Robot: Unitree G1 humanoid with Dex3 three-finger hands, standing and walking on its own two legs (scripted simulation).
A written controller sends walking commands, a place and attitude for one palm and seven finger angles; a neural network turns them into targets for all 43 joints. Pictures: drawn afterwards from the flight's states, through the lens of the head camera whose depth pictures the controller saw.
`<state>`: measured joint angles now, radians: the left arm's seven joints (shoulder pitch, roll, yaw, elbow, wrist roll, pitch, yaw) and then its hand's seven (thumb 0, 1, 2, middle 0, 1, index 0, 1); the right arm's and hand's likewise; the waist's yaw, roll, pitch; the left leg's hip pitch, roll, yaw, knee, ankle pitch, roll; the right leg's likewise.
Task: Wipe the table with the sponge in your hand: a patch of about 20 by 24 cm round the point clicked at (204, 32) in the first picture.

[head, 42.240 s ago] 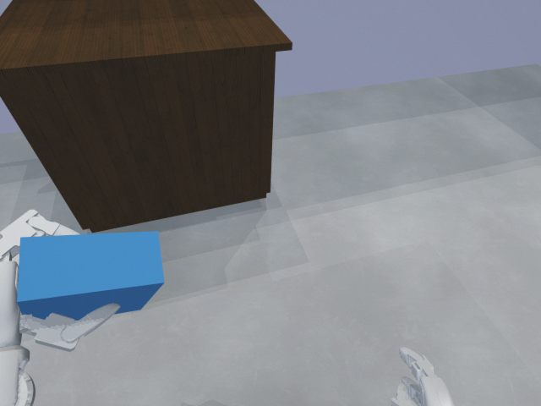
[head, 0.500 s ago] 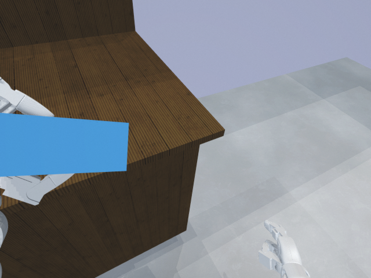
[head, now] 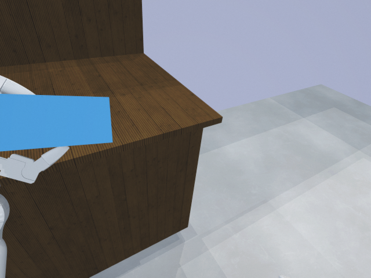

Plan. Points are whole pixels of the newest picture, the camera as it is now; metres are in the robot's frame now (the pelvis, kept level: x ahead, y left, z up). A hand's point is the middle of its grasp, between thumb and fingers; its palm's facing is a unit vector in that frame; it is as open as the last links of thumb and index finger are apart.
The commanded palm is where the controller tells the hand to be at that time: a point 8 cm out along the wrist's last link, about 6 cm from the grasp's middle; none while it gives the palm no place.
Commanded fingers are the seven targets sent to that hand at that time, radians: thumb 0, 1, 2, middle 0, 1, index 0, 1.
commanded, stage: stop stepping back and stand still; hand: left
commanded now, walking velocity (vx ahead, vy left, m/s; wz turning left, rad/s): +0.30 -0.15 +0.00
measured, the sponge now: (69, 125) +0.23 +0.21 +0.28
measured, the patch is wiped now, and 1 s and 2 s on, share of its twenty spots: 0.95 0.95 0.95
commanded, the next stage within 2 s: stand and wait in 1.68 s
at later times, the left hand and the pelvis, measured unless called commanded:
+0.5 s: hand out of the picture +0.17 +0.27 +0.30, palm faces +0.58 -0.79 -0.20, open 9.9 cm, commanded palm +0.10 +0.31 +0.29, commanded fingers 0.00 0.10 1.30 -1.20 -1.60 -1.20 -1.60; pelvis -0.04 +0.02 +0.00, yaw +2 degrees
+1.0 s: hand (15, 148) +0.19 +0.27 +0.26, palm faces +0.48 -0.77 -0.41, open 9.9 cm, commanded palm +0.12 +0.32 +0.29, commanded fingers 0.00 0.10 1.30 -1.20 -1.60 -1.20 -1.60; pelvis -0.02 +0.03 +0.01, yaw +2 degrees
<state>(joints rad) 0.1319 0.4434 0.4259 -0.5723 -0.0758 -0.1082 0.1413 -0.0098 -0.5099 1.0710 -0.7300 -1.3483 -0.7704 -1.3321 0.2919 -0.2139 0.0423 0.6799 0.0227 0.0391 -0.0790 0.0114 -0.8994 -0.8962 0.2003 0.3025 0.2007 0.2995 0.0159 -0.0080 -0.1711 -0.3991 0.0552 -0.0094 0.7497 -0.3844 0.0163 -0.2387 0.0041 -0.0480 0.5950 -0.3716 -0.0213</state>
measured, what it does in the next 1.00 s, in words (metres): steps on the spot: left foot, then left foot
